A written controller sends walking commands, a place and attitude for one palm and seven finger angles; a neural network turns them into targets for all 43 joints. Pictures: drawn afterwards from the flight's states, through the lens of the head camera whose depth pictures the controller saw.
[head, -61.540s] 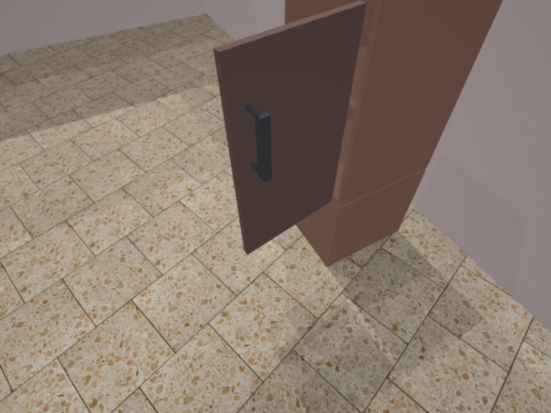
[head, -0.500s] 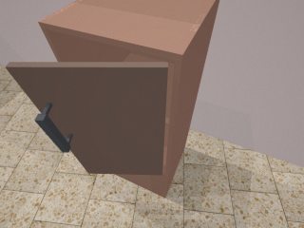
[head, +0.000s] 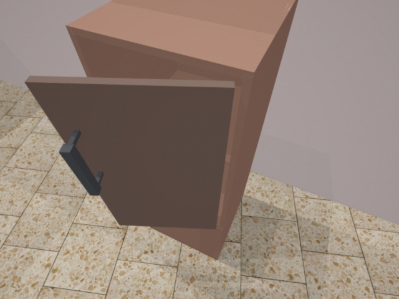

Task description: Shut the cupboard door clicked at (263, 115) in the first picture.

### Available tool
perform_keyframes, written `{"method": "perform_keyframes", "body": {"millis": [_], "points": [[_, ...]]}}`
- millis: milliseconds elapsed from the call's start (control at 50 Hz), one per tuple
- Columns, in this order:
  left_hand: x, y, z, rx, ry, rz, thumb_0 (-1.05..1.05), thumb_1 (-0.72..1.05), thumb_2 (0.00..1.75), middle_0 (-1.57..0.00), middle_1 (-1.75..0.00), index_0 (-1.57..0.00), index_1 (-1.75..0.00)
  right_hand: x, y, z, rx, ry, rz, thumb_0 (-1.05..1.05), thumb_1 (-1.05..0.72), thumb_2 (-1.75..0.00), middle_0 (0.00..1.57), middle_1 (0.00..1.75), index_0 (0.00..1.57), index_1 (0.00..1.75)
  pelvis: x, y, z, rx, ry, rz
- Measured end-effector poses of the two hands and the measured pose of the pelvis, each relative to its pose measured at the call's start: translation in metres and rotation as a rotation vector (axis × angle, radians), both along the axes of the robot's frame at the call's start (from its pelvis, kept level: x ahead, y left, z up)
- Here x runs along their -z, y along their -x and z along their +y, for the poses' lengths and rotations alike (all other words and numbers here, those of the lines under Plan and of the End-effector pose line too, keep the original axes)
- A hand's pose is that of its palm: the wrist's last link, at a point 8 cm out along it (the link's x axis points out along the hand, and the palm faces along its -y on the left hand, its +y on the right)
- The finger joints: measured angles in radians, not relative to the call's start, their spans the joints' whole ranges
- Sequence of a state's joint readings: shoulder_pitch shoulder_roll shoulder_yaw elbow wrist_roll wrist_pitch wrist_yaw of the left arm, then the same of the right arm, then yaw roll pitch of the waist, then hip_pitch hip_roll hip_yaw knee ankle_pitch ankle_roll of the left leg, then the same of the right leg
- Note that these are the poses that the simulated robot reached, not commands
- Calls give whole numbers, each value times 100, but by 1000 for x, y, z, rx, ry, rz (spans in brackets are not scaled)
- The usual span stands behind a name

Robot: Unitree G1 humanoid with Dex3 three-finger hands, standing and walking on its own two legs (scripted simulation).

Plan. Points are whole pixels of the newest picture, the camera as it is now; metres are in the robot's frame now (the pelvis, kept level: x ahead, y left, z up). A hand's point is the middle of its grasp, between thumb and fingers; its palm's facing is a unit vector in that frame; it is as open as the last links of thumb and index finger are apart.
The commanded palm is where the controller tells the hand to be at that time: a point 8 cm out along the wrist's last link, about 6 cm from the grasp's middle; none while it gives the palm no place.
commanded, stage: shuffle to correct the standing spot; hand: left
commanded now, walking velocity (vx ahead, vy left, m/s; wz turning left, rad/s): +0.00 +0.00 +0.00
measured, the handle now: (86, 164) +0.36 +0.27 +0.05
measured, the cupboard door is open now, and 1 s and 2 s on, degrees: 23 23 23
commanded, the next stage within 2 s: come to a stop and stand still in 0.44 s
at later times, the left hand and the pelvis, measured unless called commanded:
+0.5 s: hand out of the picture -0.01 +0.22 -0.18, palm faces +0.07 -0.97 -0.24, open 7.4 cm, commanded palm none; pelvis -0.05 +0.03 -0.01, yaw +1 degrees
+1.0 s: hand out of the picture -0.11 +0.20 -0.18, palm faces +0.02 -0.99 -0.16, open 7.4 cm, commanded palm none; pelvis -0.08 +0.05 +0.00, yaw +0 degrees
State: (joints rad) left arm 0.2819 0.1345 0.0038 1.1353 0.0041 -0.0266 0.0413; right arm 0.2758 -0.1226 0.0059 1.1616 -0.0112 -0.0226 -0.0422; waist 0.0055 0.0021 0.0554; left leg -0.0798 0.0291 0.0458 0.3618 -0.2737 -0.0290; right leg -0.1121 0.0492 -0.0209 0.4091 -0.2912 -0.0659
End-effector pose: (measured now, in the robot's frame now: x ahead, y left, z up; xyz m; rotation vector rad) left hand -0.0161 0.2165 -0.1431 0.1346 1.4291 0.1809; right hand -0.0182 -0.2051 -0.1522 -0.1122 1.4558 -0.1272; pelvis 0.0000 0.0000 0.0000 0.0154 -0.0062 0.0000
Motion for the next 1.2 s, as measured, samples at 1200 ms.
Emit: {"method": "perform_keyframes", "body": {"millis": [1200], "points": [[10,110,-1,-23,107,99,0,91,90,-20,-30,-20,-30,-3,90,46,32,-8,61,1,-92,-90,20,30,20,30,2,74,37,-4,-3,-10]]}}
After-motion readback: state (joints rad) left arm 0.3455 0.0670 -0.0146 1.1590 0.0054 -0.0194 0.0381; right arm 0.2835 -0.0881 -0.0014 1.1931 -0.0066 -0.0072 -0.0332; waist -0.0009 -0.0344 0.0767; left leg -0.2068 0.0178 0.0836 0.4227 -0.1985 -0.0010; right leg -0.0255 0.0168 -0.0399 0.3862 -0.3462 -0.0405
